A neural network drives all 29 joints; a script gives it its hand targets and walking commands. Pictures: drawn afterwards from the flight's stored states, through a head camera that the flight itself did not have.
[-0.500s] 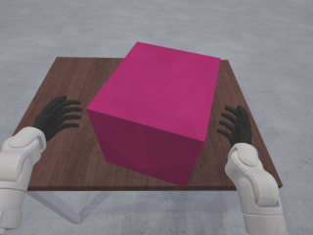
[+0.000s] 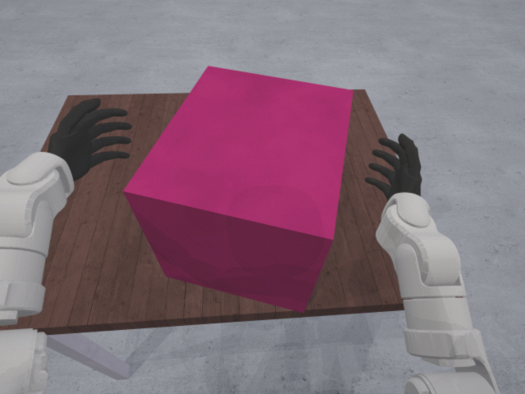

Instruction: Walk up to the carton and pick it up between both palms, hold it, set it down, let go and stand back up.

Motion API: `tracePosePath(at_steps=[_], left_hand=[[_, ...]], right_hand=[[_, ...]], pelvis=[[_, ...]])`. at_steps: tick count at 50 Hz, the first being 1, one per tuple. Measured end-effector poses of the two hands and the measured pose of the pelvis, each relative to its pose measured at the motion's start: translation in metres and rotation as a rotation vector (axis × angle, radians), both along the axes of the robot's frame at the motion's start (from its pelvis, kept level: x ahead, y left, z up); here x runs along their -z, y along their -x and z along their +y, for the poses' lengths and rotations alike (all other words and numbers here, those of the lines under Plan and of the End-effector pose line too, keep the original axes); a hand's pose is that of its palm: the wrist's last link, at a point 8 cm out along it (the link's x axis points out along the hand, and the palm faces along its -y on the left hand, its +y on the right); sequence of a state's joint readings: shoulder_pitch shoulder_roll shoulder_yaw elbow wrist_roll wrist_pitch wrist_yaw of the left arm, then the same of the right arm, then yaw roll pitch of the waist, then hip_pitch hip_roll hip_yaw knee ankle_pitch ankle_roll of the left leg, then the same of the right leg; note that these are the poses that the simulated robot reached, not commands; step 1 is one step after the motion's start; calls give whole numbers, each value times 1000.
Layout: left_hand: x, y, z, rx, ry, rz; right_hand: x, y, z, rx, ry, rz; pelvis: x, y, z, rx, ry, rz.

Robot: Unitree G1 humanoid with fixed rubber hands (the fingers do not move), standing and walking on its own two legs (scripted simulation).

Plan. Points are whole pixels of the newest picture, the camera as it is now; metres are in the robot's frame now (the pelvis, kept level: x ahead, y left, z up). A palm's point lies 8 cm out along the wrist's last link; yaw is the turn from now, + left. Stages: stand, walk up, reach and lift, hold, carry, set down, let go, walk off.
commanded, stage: reach and lift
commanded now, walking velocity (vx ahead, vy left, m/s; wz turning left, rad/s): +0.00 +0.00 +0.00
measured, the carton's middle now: (255, 187) +0.43 -0.01 +0.04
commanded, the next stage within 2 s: none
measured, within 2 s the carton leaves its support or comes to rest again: neither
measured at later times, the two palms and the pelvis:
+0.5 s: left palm (87, 130) +0.45 +0.23 +0.17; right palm (404, 176) +0.36 -0.22 +0.13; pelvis -0.01 +0.00 +0.00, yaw +0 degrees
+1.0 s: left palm (123, 181) +0.44 +0.21 +0.06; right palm (370, 222) +0.34 -0.19 +0.04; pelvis -0.02 +0.02 -0.01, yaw -1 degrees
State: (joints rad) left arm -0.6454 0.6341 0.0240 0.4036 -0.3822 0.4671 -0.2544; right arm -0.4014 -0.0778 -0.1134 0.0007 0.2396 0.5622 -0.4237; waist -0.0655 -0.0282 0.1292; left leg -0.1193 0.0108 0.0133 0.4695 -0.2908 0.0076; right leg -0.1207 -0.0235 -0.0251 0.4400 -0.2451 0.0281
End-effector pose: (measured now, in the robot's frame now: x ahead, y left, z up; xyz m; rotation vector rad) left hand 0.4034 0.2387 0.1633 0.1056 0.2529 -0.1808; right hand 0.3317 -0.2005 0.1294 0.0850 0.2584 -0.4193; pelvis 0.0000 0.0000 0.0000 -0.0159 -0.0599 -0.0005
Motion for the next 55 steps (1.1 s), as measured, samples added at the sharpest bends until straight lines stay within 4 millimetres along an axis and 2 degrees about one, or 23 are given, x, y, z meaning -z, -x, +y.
tracePosePath(at_steps=[10, 23, 30, 41, 48, 55], left_hand=[[-6, -23, -11, -2, 18, -12], [-9, -44, -12, -55, 32, -12], [12, -43, -13, -70, 52, 0], [72, -40, -26, -77, 85, 42], [98, -41, -31, -54, 76, 62], [106, -43, -21, -71, 74, 60]], right_hand=[[-11, -14, -9, 23, -11, -31], [-2, -32, -15, 26, -24, -18], [12, -29, -18, 53, -36, -24], [72, -15, -10, 85, -31, 64], [88, -13, 7, 75, 1, 65], [92, -15, 23, 61, 23, 60]], pelvis=[[-1, 3, 1, 0, 0, 15], [-1, 7, -3, 0, -5, 52], [-1, 9, -2, 0, -4, 61], [2, 17, 3, 4, 4, 160], [5, 20, 12, 9, 19, 234], [8, 18, 24, 13, 35, 264]])
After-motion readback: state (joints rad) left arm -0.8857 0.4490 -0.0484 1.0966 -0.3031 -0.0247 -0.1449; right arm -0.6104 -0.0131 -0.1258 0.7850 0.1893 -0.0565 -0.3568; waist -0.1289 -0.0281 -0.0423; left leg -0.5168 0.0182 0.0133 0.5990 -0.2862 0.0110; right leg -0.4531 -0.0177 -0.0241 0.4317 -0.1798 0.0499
